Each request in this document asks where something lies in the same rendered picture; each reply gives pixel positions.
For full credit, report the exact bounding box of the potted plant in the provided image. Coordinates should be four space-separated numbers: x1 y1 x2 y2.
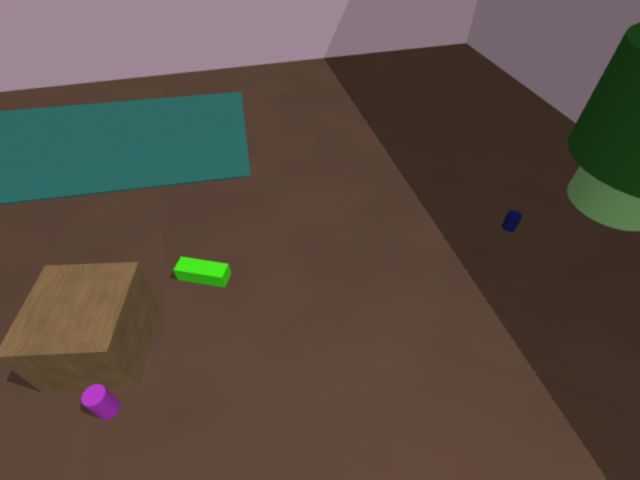
567 23 640 231

